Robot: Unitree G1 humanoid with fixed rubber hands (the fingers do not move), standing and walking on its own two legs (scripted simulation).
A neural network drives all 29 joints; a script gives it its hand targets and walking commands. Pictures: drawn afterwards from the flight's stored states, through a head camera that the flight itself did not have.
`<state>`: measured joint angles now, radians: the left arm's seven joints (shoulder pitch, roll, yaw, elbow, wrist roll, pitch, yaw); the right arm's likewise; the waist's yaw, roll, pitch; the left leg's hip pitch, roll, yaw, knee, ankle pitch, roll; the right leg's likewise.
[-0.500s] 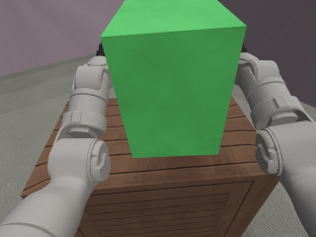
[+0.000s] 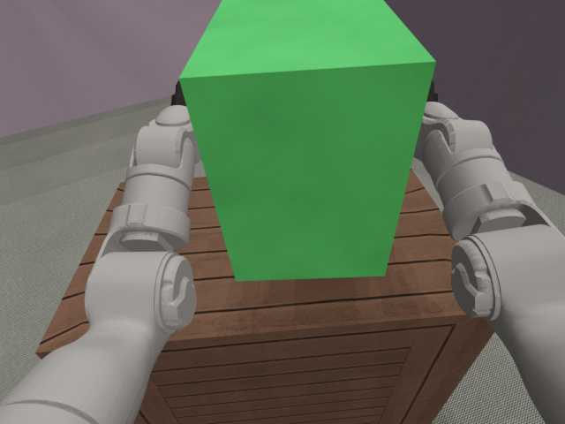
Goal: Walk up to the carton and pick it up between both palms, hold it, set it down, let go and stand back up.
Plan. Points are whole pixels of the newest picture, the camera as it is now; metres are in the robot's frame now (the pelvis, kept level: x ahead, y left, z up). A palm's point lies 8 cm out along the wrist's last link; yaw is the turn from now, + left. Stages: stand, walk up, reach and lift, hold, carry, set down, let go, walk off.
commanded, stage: set down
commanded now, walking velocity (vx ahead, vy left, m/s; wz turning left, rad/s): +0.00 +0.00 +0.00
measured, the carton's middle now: (303, 137) +0.43 -0.01 +0.24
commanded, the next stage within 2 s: none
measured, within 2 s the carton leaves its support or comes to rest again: neither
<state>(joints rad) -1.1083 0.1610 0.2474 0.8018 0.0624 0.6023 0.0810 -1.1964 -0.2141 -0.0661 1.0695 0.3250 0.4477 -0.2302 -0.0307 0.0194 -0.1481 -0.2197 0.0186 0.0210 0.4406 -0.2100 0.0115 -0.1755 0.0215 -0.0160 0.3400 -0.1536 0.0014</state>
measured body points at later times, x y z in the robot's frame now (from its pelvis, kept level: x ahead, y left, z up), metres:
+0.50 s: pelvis +0.00 +0.00 +0.00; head -0.04 +0.01 +0.45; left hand +0.44 +0.15 +0.26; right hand +0.43 -0.16 +0.24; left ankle +0.02 +0.10 -0.74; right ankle +0.02 -0.12 -0.74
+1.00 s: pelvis +0.00 +0.00 +0.00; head -0.03 +0.01 +0.45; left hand +0.45 +0.14 +0.22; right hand +0.43 -0.17 +0.19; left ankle +0.02 +0.10 -0.74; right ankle +0.02 -0.12 -0.74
